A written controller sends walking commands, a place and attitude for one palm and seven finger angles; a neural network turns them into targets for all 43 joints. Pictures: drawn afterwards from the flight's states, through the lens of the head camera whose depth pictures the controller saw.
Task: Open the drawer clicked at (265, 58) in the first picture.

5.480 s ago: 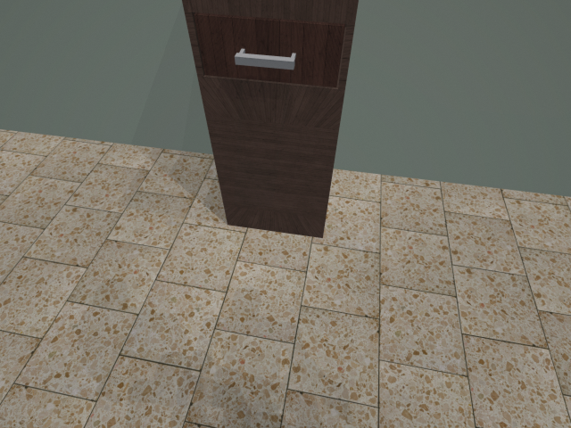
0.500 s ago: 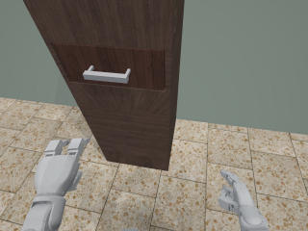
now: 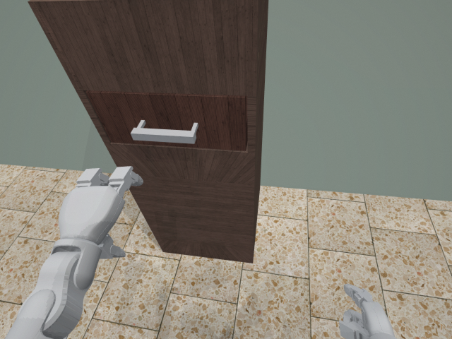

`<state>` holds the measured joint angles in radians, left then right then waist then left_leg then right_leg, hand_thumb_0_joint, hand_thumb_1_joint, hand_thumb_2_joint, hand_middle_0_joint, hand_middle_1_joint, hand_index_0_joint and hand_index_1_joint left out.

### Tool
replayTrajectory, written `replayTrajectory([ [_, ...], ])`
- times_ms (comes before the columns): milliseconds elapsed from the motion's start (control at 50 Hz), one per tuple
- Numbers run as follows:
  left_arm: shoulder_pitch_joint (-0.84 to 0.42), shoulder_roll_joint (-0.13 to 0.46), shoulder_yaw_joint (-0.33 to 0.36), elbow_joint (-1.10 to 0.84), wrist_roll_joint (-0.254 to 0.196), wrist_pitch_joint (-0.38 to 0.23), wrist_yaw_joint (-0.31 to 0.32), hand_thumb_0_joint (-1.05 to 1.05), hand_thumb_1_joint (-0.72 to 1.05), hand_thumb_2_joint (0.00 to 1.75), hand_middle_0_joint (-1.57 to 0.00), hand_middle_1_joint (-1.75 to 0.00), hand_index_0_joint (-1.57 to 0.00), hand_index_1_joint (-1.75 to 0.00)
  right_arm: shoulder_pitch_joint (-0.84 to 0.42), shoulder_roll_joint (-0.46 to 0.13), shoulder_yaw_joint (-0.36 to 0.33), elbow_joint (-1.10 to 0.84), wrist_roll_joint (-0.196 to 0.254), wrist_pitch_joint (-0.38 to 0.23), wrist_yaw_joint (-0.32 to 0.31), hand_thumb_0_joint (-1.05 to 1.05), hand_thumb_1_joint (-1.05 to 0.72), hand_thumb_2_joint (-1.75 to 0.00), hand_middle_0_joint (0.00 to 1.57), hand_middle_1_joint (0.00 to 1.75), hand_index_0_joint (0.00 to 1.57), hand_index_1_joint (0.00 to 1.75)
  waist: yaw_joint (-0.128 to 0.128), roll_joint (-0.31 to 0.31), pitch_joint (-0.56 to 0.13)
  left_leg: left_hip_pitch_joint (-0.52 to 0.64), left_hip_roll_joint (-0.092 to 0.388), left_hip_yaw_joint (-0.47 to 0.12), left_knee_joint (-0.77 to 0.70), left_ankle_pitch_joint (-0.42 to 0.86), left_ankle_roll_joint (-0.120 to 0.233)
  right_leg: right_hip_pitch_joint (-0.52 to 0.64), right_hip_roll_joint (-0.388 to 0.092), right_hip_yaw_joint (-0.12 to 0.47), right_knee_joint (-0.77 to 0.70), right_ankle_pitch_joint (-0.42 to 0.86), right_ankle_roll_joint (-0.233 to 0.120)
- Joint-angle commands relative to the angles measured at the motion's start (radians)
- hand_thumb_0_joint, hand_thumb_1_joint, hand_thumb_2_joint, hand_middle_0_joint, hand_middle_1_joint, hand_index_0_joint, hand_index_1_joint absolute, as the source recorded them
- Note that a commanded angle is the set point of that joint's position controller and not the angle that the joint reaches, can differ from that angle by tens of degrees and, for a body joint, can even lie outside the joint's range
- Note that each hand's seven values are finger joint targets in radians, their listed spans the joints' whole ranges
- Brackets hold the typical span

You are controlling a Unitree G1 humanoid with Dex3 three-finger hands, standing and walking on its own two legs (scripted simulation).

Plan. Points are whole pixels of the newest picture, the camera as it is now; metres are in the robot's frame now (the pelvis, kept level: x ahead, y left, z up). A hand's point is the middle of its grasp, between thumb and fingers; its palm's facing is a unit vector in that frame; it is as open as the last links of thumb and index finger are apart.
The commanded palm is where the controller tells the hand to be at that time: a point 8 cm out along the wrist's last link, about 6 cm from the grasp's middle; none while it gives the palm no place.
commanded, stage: raise the hand with hooked fingers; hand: left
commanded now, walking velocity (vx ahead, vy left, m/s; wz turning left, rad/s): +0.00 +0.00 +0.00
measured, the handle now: (166, 130) +0.55 +0.23 +0.05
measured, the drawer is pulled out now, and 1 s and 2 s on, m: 0.00 0.00 0.00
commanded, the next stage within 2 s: move the hooked fingers above the handle in 0.76 s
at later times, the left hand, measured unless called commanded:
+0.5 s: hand (92, 173) +0.30 +0.25 +0.17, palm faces +0.08 -0.05 -1.00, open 13.8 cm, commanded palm +0.27 +0.25 +0.21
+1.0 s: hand (104, 187) +0.29 +0.23 +0.15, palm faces +0.04 -0.04 -1.00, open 13.8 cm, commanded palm +0.28 +0.24 +0.21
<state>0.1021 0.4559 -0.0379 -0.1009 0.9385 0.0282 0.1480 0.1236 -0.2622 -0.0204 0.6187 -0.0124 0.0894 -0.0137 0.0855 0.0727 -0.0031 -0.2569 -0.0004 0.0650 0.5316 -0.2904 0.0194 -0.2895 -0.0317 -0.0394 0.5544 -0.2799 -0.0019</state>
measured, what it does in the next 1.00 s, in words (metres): stands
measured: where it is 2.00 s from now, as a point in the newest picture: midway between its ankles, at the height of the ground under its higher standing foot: outside the picture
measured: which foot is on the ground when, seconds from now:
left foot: down 0.00-1.00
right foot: down 0.00-1.00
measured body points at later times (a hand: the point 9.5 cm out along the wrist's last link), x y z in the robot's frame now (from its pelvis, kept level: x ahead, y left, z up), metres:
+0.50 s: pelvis -0.01 +0.00 +0.01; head +0.00 -0.04 +0.46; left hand +0.29 +0.25 +0.22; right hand +0.20 -0.20 -0.10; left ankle -0.01 +0.11 -0.73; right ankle +0.01 -0.12 -0.73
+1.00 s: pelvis -0.02 -0.01 +0.01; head -0.01 -0.05 +0.46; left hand +0.29 +0.24 +0.20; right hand +0.19 -0.22 -0.10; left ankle -0.01 +0.11 -0.73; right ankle +0.01 -0.12 -0.73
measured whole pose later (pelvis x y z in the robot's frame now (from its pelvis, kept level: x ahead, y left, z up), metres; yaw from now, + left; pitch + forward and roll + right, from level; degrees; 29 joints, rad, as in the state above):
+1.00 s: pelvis -0.02 -0.01 +0.01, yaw +1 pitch -2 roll +0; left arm -0.22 0.56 -0.03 0.06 0.85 -0.02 -0.10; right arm 0.11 -0.27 0.02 0.63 0.03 0.11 -0.02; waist 0.09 0.10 0.03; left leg -0.18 0.00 0.04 0.40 -0.19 0.01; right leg -0.20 -0.02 -0.07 0.42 -0.19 -0.02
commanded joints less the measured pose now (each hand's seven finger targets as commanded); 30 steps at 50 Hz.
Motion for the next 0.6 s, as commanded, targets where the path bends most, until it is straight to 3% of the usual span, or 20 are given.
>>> replayTrajectory([
  [0, -0.287, 0.224, 0.135, -0.202, -0.012, 0.008, -0.026, 0.00, -0.45, 0.32, -0.30, -1.17, -0.30, -1.17, -0.160, -0.081, -0.012, -0.168, 0.013, -0.033, 0.000, 0.00, -0.90, -0.90, 0.20, 0.30, 0.20, 0.30, 0.005, -0.013, -0.209, 0.092, -0.011, -0.051, -0.116, 0.314, -0.002, 0.142, 0.037, 0.012, -0.095, 0.218, -0.037],
  [120, -0.406, 0.260, 0.141, -0.146, -0.040, 0.018, -0.114, 0.00, -0.50, 0.30, -0.30, -1.20, -0.30, -1.20, -0.162, -0.083, 0.005, -0.161, 0.019, -0.010, 0.002, 0.00, -0.90, -0.90, 0.20, 0.30, 0.20, 0.30, 0.002, -0.037, -0.193, 0.106, -0.012, -0.048, -0.151, 0.336, -0.003, 0.188, 0.037, 0.006, -0.133, 0.245, -0.034],
  [240, -0.545, 0.304, 0.145, -0.162, -0.060, -0.003, -0.184, 0.00, -0.50, 0.30, -0.30, -1.20, -0.30, -1.20, -0.159, -0.089, 0.007, -0.159, 0.023, -0.008, 0.004, 0.00, -0.90, -0.90, 0.20, 0.30, 0.20, 0.30, -0.006, 0.004, -0.231, 0.147, -0.013, -0.054, -0.162, 0.360, -0.004, 0.204, 0.039, 0.004, -0.154, 0.252, -0.035],
  [340, -0.635, 0.354, 0.179, -0.116, -0.086, -0.019, -0.225, 0.00, -0.50, 0.30, -0.30, -1.20, -0.30, -1.20, -0.151, -0.100, 0.008, -0.152, 0.028, -0.013, 0.006, 0.00, -0.90, -0.90, 0.20, 0.30, 0.20, 0.30, -0.005, -0.006, -0.224, 0.141, -0.014, -0.056, -0.177, 0.353, -0.006, 0.216, 0.036, 0.000, -0.171, 0.245, -0.034],
  [420, -0.516, 0.317, 0.171, -0.063, -0.111, -0.023, -0.263, 0.00, -0.50, 0.30, -0.30, -1.20, -0.30, -1.20, -0.138, -0.107, 0.002, -0.159, 0.030, -0.009, 0.020, 0.00, -0.90, -0.90, 0.20, 0.30, 0.20, 0.30, 0.009, -0.058, -0.227, 0.122, -0.017, -0.045, -0.176, 0.371, -0.003, 0.243, 0.032, -0.001, -0.168, 0.283, -0.031],
  [520, -0.533, 0.322, 0.174, -0.134, -0.113, -0.063, -0.259, 0.00, -0.50, 0.30, -0.30, -1.20, -0.30, -1.20, -0.141, -0.111, -0.003, -0.174, 0.029, -0.013, 0.025, 0.00, -0.90, -0.90, 0.20, 0.30, 0.20, 0.30, 0.008, -0.044, -0.223, 0.111, -0.018, -0.043, -0.182, 0.309, 0.001, 0.220, 0.031, 0.003, -0.174, 0.222, -0.028],
  [580, -0.558, 0.366, 0.223, -0.182, -0.108, -0.094, -0.218, 0.00, -0.50, 0.30, -0.30, -1.20, -0.30, -1.20, -0.130, -0.111, -0.009, -0.171, 0.026, -0.021, 0.020, 0.00, -0.90, -0.90, 0.20, 0.30, 0.20, 0.30, 0.019, -0.019, -0.250, 0.120, -0.021, -0.048, -0.182, 0.318, 0.002, 0.225, 0.032, 0.007, -0.170, 0.222, -0.030],
])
